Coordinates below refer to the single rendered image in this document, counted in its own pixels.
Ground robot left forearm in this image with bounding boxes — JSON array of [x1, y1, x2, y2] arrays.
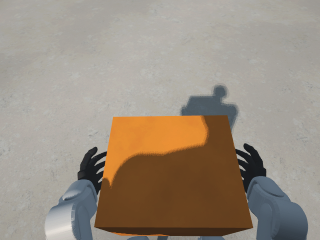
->
[[44, 179, 98, 240]]

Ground robot left hand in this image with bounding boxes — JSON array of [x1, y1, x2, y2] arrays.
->
[[77, 147, 107, 195]]

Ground robot right forearm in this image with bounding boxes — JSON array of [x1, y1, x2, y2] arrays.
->
[[246, 176, 308, 240]]

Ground robot right hand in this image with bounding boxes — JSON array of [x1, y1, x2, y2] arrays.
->
[[235, 143, 267, 193]]

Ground carton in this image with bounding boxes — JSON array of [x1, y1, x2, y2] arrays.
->
[[94, 115, 253, 237]]

